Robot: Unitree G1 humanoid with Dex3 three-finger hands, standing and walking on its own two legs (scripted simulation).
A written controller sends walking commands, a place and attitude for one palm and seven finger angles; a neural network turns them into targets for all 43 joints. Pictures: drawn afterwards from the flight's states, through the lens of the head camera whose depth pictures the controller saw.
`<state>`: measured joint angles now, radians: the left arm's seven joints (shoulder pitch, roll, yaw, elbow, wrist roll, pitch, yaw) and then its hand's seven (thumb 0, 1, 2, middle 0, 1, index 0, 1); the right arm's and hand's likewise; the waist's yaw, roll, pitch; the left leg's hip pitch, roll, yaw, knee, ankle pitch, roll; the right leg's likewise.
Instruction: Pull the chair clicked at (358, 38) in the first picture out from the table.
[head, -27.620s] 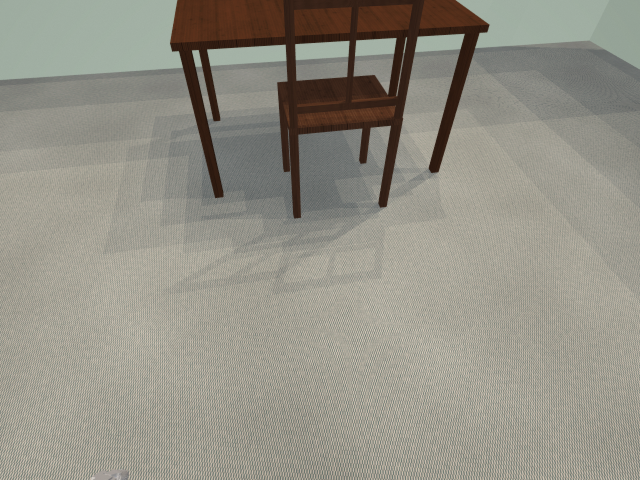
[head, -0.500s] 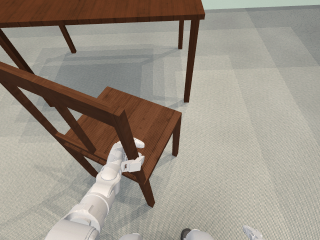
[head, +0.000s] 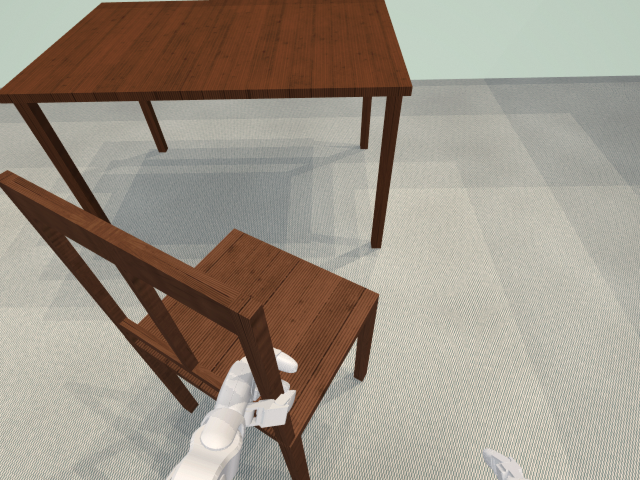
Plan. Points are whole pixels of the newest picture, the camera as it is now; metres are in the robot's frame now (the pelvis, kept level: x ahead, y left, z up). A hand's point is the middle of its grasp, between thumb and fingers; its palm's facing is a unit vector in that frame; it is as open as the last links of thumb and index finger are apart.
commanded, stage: stop walking, hand still on the chair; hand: left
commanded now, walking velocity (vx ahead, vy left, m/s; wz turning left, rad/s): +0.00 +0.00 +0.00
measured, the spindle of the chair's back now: (164, 323) +0.36 +0.27 -0.07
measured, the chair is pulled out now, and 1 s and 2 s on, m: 0.58 0.58 0.58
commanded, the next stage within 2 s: open the thumb and straighten the fingers in 0.42 s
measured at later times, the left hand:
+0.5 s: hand (280, 402) +0.24 +0.07 -0.07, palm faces -0.16 -0.98 -0.11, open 6.2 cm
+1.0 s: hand (271, 396) +0.25 +0.09 -0.07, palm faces -0.16 -0.98 -0.10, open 13.9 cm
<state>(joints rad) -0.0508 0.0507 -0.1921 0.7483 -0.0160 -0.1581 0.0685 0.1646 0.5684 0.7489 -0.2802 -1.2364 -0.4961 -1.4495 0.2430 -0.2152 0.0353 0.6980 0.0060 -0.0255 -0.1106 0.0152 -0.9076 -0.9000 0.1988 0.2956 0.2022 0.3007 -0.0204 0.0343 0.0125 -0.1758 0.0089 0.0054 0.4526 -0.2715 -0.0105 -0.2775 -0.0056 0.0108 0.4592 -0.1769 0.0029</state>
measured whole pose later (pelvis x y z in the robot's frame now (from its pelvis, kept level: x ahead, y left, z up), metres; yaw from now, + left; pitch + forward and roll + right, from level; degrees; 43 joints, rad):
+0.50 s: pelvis +0.02 +0.00 +0.00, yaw +1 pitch +0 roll +0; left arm 0.06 0.07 -0.25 0.61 -0.01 -0.13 0.08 0.17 0.57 0.76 -0.25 -1.29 -0.50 -1.45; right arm 0.21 -0.20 0.05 0.66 0.00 0.02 -0.11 0.01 -0.91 -0.90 0.20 0.30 0.20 0.30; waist -0.02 0.02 0.01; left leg -0.14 0.00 -0.01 0.43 -0.29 -0.01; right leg -0.25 -0.02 -0.01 0.47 -0.22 0.00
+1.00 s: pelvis +0.02 +0.00 -0.04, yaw +3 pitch +9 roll +1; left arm 0.16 0.12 -0.20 0.21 -0.04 0.12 0.01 0.00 -0.43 0.26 -0.32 -0.99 -0.34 -1.00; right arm 0.25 -0.25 0.02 0.53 0.04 -0.08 -0.04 0.02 -0.91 -0.90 0.20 0.30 0.20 0.30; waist -0.05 0.05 -0.11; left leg -0.52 -0.02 -0.03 0.83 -0.47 -0.01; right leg -0.61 -0.04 -0.02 0.85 -0.39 0.00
